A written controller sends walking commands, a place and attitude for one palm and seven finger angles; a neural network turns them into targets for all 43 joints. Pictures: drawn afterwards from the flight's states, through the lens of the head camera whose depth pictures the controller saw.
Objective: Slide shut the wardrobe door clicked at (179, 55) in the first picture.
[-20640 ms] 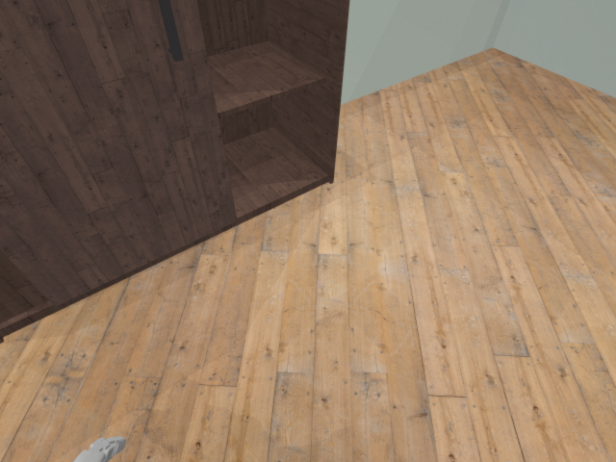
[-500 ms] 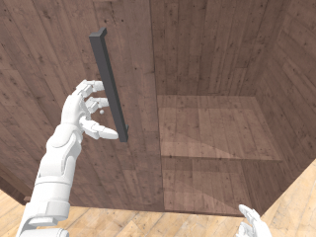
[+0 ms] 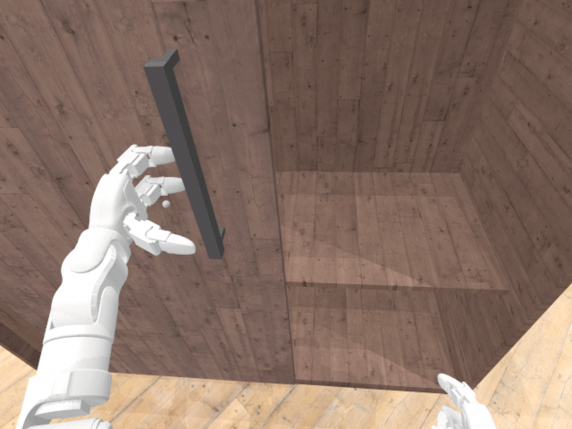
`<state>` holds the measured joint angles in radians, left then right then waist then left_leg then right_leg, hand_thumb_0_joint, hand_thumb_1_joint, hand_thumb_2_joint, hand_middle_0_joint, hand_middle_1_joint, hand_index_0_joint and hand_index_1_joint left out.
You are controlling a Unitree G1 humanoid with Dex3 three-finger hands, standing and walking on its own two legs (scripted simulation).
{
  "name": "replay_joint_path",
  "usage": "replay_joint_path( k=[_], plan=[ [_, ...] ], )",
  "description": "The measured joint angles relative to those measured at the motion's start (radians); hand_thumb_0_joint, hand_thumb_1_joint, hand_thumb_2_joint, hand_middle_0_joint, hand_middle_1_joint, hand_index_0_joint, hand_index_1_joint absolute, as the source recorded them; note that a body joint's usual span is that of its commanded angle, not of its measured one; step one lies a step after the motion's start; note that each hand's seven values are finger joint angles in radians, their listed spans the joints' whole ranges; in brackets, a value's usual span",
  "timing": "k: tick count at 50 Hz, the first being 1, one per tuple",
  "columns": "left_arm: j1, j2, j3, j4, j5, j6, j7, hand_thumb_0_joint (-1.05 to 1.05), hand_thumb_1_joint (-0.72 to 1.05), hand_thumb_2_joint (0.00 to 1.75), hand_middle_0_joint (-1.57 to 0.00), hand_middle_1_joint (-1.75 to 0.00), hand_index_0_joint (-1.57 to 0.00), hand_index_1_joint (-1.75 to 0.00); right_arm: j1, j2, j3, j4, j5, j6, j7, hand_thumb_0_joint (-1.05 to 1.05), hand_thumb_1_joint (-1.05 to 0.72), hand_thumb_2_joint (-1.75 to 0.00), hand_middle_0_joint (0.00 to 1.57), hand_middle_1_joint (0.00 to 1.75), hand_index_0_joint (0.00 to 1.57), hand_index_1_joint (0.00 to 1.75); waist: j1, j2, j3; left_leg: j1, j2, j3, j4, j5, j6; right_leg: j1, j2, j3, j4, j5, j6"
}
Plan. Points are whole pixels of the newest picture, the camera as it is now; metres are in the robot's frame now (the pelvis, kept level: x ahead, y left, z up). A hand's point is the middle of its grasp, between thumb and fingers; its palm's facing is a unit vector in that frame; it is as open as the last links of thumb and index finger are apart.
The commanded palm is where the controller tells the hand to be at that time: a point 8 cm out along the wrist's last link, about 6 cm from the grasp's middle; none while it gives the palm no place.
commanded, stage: move the hooked fingers beside the handle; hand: left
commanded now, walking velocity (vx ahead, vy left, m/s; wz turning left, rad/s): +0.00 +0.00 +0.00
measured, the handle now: (197, 171) +0.41 +0.15 +0.18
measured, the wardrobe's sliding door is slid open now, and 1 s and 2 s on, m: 0.52 0.52 0.52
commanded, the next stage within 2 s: none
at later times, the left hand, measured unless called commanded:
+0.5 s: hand (155, 197) +0.37 +0.20 +0.17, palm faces -0.01 -1.00 -0.03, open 13.8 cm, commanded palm +0.34 +0.25 +0.18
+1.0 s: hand (149, 195) +0.37 +0.21 +0.18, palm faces -0.01 -1.00 -0.03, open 13.6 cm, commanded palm +0.35 +0.27 +0.18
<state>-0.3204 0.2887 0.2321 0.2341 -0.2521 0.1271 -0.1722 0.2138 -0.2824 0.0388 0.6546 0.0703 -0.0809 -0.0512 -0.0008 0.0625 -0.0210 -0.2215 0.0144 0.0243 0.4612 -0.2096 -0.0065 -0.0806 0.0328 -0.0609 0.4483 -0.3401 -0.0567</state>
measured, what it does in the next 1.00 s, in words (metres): stands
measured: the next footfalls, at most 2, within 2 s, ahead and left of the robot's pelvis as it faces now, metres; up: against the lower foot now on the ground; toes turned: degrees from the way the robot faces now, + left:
none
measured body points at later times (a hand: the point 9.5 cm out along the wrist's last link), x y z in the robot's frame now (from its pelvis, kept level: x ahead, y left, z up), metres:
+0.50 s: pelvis -0.01 +0.02 +0.00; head -0.02 -0.01 +0.45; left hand +0.36 +0.25 +0.18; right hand +0.14 -0.23 -0.10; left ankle +0.02 +0.13 -0.74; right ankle -0.06 -0.07 -0.74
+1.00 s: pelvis -0.01 +0.02 +0.00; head -0.02 +0.00 +0.45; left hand +0.36 +0.26 +0.18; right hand +0.12 -0.23 -0.10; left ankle +0.02 +0.13 -0.74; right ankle -0.06 -0.07 -0.74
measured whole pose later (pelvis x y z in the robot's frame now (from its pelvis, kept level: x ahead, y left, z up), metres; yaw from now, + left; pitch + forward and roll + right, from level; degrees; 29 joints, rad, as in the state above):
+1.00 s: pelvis -0.01 +0.02 +0.00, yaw -1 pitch -1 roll +0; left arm -0.46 0.35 0.26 0.43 -0.25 0.10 -0.22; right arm 0.24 -0.28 0.05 0.66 0.07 -0.09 -0.06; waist -0.03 0.06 -0.01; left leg -0.26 0.01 0.04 0.48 -0.20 0.02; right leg -0.11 0.02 -0.05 0.44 -0.31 -0.03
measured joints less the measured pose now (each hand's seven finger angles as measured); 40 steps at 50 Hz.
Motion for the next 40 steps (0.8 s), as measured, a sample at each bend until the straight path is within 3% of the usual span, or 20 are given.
replay_joint_path(
  k=[11, 21, 40],
  plan=[
    [-0.073, 0.042, 0.018, 0.104, -0.01, 0.014, -0.031, -0.01, -0.5, 0.3, -0.3, -1.2, -0.3, -1.2, 0.004, -0.005, 0.0, 0.003, 0.008, -0.001, -0.007, 0.01, -0.91, -0.9, 0.2, 0.3, 0.2, 0.3, -0.011, 0.004, -0.004, -0.024, -0.001, 0.0, 0.016, -0.002, 0.006, -0.019, -0.001, 0.0, 0.007, 0.004, 0.006],
    [-0.085, 0.039, 0.019, 0.126, 0.003, -0.022, -0.032, -0.01, -0.5, 0.3, -0.34, -1.22, -0.31, -1.2, 0.02, 0.003, 0.001, 0.003, 0.002, -0.014, -0.004, 0.01, -0.91, -0.9, 0.2, 0.3, 0.21, 0.3, -0.016, -0.003, 0.005, -0.032, -0.004, 0.009, 0.022, -0.003, 0.015, -0.028, -0.006, 0.009, 0.007, 0.009, 0.016],
    [-0.12, 0.05, 0.023, 0.168, 0.006, -0.023, -0.032, -0.01, -0.5, 0.3, -0.38, -1.24, -0.35, -1.22, 0.028, 0.009, 0.006, 0.005, 0.002, -0.014, -0.008, 0.01, -0.91, -0.9, 0.2, 0.3, 0.21, 0.3, -0.023, -0.002, 0.007, -0.036, -0.009, 0.017, 0.019, 0.004, 0.028, -0.03, -0.012, 0.016, -0.003, 0.023, 0.029]
  ],
)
